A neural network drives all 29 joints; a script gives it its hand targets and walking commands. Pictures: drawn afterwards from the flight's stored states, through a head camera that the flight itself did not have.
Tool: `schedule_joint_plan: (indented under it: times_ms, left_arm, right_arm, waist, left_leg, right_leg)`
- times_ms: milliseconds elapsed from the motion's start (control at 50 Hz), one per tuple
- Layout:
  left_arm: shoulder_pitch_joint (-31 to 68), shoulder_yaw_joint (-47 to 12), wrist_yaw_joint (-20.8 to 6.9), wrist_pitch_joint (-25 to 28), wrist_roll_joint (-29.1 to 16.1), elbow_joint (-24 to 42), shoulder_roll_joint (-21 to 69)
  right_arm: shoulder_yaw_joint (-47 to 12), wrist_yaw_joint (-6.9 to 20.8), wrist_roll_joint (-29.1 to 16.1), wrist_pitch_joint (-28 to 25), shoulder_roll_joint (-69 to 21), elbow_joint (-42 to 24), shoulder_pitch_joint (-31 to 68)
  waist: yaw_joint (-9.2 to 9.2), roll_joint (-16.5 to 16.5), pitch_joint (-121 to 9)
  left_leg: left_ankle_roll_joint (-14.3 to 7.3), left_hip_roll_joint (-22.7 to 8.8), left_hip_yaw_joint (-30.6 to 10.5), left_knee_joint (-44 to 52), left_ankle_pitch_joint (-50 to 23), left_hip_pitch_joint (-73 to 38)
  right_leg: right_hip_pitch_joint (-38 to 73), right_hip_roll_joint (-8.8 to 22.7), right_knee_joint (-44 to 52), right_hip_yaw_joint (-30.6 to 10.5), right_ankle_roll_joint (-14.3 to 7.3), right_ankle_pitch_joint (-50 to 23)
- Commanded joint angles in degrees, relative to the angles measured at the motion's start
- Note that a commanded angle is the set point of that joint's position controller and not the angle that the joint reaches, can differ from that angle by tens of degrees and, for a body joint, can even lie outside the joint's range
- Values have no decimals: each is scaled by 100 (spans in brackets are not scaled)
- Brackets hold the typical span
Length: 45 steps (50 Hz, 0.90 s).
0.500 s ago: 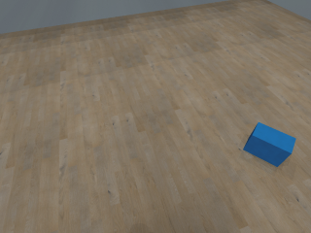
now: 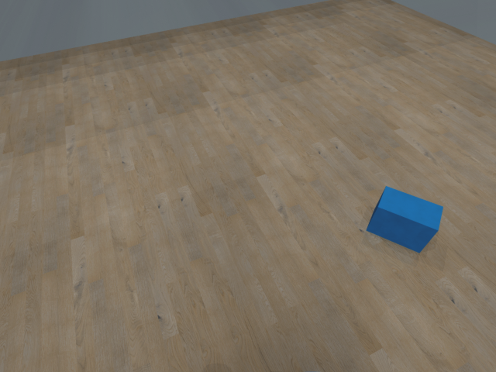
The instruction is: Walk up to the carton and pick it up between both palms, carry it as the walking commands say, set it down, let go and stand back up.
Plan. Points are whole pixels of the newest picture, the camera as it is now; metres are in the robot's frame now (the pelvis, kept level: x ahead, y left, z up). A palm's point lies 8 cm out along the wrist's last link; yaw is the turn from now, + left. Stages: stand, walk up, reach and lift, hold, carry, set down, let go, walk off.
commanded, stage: walk up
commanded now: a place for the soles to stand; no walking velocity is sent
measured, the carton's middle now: (402, 219) +0.86 -0.67 -0.67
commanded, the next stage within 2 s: none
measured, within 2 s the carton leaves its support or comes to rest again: neither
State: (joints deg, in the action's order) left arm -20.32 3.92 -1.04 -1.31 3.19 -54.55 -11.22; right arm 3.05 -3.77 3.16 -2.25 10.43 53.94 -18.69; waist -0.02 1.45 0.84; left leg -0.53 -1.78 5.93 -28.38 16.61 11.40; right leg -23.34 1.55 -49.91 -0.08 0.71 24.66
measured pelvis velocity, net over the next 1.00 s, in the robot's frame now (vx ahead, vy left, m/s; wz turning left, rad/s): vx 0.30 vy -0.23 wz -0.59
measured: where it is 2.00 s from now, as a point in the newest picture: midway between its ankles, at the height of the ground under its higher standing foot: (364, 303)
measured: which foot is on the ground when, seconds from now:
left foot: down 0.00-0.22, up 0.24-0.50, down 0.52-0.84, up 0.86-1.00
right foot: up 0.00-0.20, down 0.22-0.50, up 0.52-0.82, down 0.84-1.00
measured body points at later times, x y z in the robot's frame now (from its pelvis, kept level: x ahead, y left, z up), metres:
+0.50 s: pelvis +0.13 -0.10 -0.01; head +0.12 -0.10 +0.44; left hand +0.21 +0.13 -0.15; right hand +0.17 -0.36 -0.12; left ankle +0.22 -0.01 -0.73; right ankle +0.09 -0.21 -0.73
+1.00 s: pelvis +0.30 -0.23 -0.01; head +0.31 -0.24 +0.44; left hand +0.52 -0.07 -0.13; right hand +0.21 -0.47 -0.14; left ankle +0.35 -0.10 -0.68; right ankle +0.26 -0.34 -0.73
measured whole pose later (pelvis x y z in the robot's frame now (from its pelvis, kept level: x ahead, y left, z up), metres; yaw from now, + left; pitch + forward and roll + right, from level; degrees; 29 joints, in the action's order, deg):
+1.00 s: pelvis +0.30 -0.23 -0.01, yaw -34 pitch +0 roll +0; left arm -17.6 -0.2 0.3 2.1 2.8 -41.4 -13.9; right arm 0.3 0.4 3.0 -1.8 14.4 41.9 -21.0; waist -0.7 -0.8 2.3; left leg -0.7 -4.1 1.7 -60.6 31.3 24.5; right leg -19.6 0.4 -36.0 2.5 -1.3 16.2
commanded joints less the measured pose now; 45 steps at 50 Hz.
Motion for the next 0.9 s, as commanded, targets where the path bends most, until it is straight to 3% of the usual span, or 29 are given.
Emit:
schedule_joint_plan:
  times_ms: [0,20,140,180,200,220,240,260,280,300,340,380,420,460,480,500,520,540,560,600,640,680,740,780,800,820,840,860,880]
  left_arm:
    - [477,318,-207,40,55,704,-637]
    - [353,318,-269,13,55,663,-583]
    - [159,154,-412,93,-82,868,-474]
    - [-647,193,-352,172,-81,655,-695]
    - [-1241,241,-261,237,-72,471,-997]
    - [-1817,253,-135,289,-49,460,-1480]
    - [-1354,272,-66,256,-124,744,-1901]
    - [-900,258,-2,216,-156,889,-1856]
    - [-554,226,42,198,-75,1003,-1607]
    - [-309,198,49,195,-22,1070,-1462]
    - [-194,76,43,245,47,1120,-1242]
    - [-320,7,9,258,36,1035,-1115]
    - [-192,-56,-46,213,-55,1002,-1065]
    - [1,-117,-87,148,-108,1014,-1028]
    - [-57,-165,-88,145,-93,1043,-825]
    - [-76,-244,-105,172,-52,1172,-385]
    - [-77,-164,-120,160,28,1365,-493]
    - [-25,-156,-163,152,28,1484,-633]
    - [47,-114,-198,188,11,1420,-763]
    - [-100,-83,-200,256,3,1119,-713]
    - [-52,-151,-252,311,-27,1069,-534]
    - [375,-199,-269,315,-28,1226,-402]
    - [710,-249,-274,287,-37,1466,-411]
    - [518,-232,-230,313,-13,1483,-544]
    - [107,-164,-168,348,19,1370,-776]
    - [-789,-51,-94,385,18,1182,-1133]
    - [-1449,43,19,398,-76,1136,-1660]
    - [-1361,132,133,327,-151,1204,-2066]
    - [-896,32,215,299,-159,1366,-1737]
  right_arm:
    - [280,-141,71,-170,1105,-545,-28]
    - [253,-135,94,-189,1048,-683,266]
    - [292,-35,160,-266,1382,-748,94]
    - [261,32,204,-132,1372,-813,46]
    - [181,116,238,-53,1215,-883,-157]
    - [-31,280,209,-55,770,-1209,50]
    - [-80,431,163,-84,405,-1816,-56]
    - [-20,465,127,-85,614,-1931,-137]
    - [-30,492,52,-123,779,-1932,-38]
    - [-64,458,61,-169,799,-1923,19]
    - [-106,429,76,-161,733,-1899,-185]
    - [-102,413,-6,-107,681,-1931,-360]
    - [-125,399,-50,-92,569,-1896,-532]
    - [-100,345,-61,-109,537,-1716,-1132]
    - [-68,308,-30,-150,714,-1699,-1454]
    - [-45,266,50,-217,1138,-1718,-1878]
    - [51,164,-54,-213,1609,-1755,-1705]
    - [31,110,-144,-217,1647,-1737,-1184]
    - [-13,136,-141,-244,1334,-1759,-708]
    - [-34,257,-60,-311,931,-1575,-773]
    - [7,274,-37,-391,936,-1333,-1056]
    - [15,308,-55,-381,1009,-1238,-1046]
    - [47,336,-53,-246,1216,-1136,-935]
    - [49,343,-58,-178,1364,-1099,-796]
    - [-14,362,-68,-158,1291,-1098,-816]
    - [-104,383,-60,-147,1096,-1174,-867]
    - [-257,431,-50,-127,534,-1481,-936]
    - [-130,409,-71,-60,637,-1575,-1053]
    - [-154,379,-68,-30,850,-1618,-734]
  waist:
    - [-130,-740,611]
    - [44,-838,573]
    - [177,-1016,624]
    - [573,-224,461]
    - [817,734,187]
    - [1113,2058,195]
    - [696,2356,58]
    - [345,1288,119]
    - [228,832,256]
    - [139,658,308]
    - [74,612,334]
    - [54,625,283]
    - [-73,581,288]
    - [-413,371,288]
    - [-614,-126,203]
    - [-769,-1055,30]
    - [-485,-1077,543]
    - [-166,-1072,1054]
    - [3,-881,1314]
    - [-7,-822,929]
    - [-103,-919,735]
    - [-175,-1030,589]
    - [-186,-1178,385]
    - [28,-883,255]
    - [272,-420,-18]
    - [664,101,-561]
    - [713,1363,-1153]
    - [645,1112,-1253]
    - [499,613,-709]
  left_leg:
    - [-1206,-2463,-2086,1845,1905,-185]
    - [-1103,-2299,-1732,1889,1970,30]
    - [-712,-1753,141,1314,2043,653]
    - [-622,-1436,605,-193,2361,1186]
    - [-566,-1015,882,-1888,2004,1499]
    - [-463,-378,835,-3788,2332,2722]
    - [-221,121,-400,-4295,2591,3401]
    - [-200,-321,-906,-4395,2321,3275]
    - [-193,-491,-957,-4399,2031,3095]
    - [-198,-557,-911,-3957,1796,2796]
    - [-125,-416,-473,-3042,1336,1989]
    - [-82,-185,-315,-2419,1053,1418]
    - [-62,62,-156,-1644,431,473]
    - [45,390,132,-762,-67,-881]
    - [43,-83,-588,-380,462,-1462]
    - [-124,-1666,-2818,696,2365,-1437]
    - [-454,-2765,-4671,2095,4020,-424]
    - [-901,-2858,-5009,2439,4689,271]
    - [-1040,-2577,-4252,2326,4269,410]
    - [-878,-1905,-2470,1907,2312,137]
    - [-809,-1575,-1330,1612,504,-56]
    - [-696,-1379,-597,1246,-824,-212]
    - [-627,-1349,-109,932,-876,107]
    - [-560,-1365,172,372,-818,561]
    - [-443,-1187,412,-469,-1111,820]
    - [-271,-899,511,-1774,-889,1391]
    - [-90,-220,296,-3671,1859,2549]
    - [-42,88,-653,-4249,2074,2911]
    - [-76,-346,-886,-4523,1976,3179]
  right_leg:
    - [-1828,898,-1363,-482,179,-146]
    - [-1555,855,-1140,-410,216,-220]
    - [163,524,598,767,242,-676]
    - [1239,71,1029,1147,236,-725]
    - [1815,-204,1425,979,201,-420]
    - [2230,698,2391,-1084,-124,418]
    - [1765,1768,4230,-4648,-843,2026]
    - [1399,2087,4275,-4855,-1179,2774]
    - [1082,1926,3899,-4258,-1306,2727]
    - [770,1697,3612,-3519,-1202,2078]
    - [185,1196,3345,-2228,-1034,740]
    - [-89,1056,3249,-1916,-1043,405]
    - [-662,911,3083,-1657,-911,1022]
    - [-1523,492,2409,-1295,-605,1951]
    - [-2046,164,1460,-1100,-399,2023]
    - [-2346,-486,-617,-748,-118,1425]
    - [-2525,-473,-1613,-648,23,986]
    - [-2656,-44,-1976,-714,65,534]
    - [-2685,216,-1889,-629,164,-56]
    - [-2046,293,-1188,-591,254,-554]
    - [-1623,229,-515,-328,232,-620]
    - [-1225,117,264,41,162,-714]
    - [-168,-68,1056,712,118,-1209]
    - [918,-210,1571,909,57,-1528]
    - [1754,-303,1812,865,-32,-1448]
    - [2880,211,1951,-80,-264,-1255]
    - [3730,1640,2396,-2563,-776,-777]
    - [3249,2145,3194,-4005,-1435,-420]
    - [2913,2126,3041,-3531,-1566,-148]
